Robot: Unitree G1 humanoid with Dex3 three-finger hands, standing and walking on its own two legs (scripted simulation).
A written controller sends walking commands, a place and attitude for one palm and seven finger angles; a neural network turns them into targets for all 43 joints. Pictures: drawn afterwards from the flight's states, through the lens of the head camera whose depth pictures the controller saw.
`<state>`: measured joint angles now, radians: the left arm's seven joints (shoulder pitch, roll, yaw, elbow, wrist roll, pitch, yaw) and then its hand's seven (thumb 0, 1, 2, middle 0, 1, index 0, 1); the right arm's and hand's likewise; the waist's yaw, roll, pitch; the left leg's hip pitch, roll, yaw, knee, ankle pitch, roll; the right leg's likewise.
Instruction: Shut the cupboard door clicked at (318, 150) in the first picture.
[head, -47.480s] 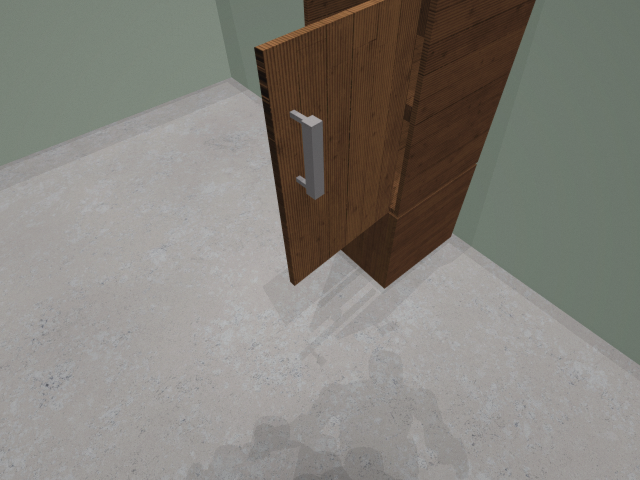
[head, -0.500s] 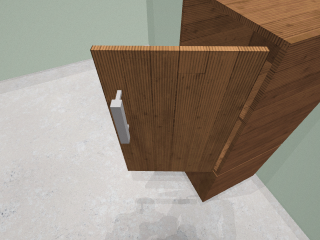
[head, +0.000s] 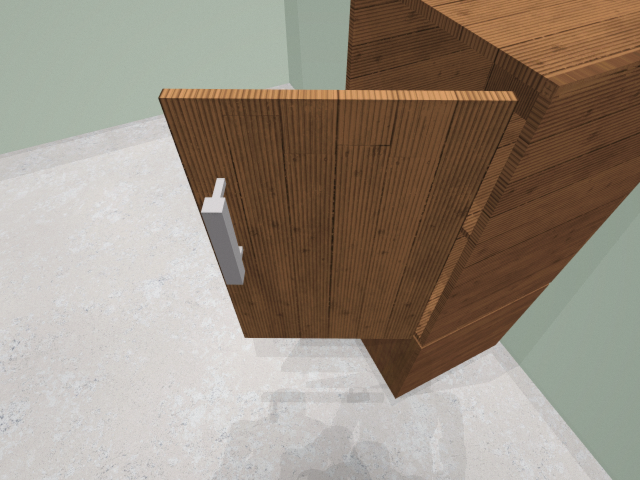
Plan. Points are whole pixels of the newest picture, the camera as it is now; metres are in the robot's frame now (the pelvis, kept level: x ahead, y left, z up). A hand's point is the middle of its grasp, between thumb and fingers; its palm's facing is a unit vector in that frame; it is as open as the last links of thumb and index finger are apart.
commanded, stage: look again from close up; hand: left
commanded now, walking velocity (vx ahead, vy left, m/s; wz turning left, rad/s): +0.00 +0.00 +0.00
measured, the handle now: (228, 233) +0.41 +0.16 +0.06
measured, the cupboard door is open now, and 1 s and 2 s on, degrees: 64 64 64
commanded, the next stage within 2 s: raise the hand and make a fist in 0.36 s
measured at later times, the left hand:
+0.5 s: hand out of the picture +0.01 +0.14 -0.17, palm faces +0.10 -0.97 -0.21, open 7.4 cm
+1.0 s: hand out of the picture +0.08 +0.15 -0.03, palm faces +0.22 -0.97 -0.06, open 5.6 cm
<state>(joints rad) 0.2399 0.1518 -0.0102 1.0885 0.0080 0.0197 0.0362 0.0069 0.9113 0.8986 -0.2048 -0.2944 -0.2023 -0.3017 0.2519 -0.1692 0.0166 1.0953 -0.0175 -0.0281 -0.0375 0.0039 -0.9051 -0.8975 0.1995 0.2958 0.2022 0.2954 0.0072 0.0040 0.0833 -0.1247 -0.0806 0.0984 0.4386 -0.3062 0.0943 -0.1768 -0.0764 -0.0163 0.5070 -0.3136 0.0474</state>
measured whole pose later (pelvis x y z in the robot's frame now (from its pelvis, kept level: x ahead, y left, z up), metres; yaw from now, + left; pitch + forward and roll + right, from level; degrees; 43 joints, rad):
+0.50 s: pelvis -0.01 -0.04 +0.00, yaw +1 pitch -1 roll +0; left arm 0.29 0.16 0.03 0.94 -0.01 0.05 0.03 0.01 0.91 0.90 -0.21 -0.29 -0.20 -0.30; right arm 0.24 -0.18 0.02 1.08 -0.01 -0.05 -0.04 0.01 -0.91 -0.90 0.20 0.30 0.20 0.30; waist 0.00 0.00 0.07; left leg -0.16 -0.03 0.06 0.46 -0.29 0.04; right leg -0.18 -0.02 -0.06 0.49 -0.28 0.00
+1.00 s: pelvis -0.08 -0.08 -0.09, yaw +4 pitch +10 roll -1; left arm 0.47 0.22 0.21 0.05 -0.32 -0.58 -0.28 0.02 0.90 0.90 -0.53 -0.65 -0.52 -0.65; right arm 0.16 -0.30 -0.05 0.53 0.02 -0.31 -0.06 0.01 -0.90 -0.90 0.20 0.30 0.20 0.30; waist 0.06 -0.01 -0.10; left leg -0.85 0.00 -0.07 1.17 -0.49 -0.02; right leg -0.84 0.01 -0.13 1.14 -0.48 -0.08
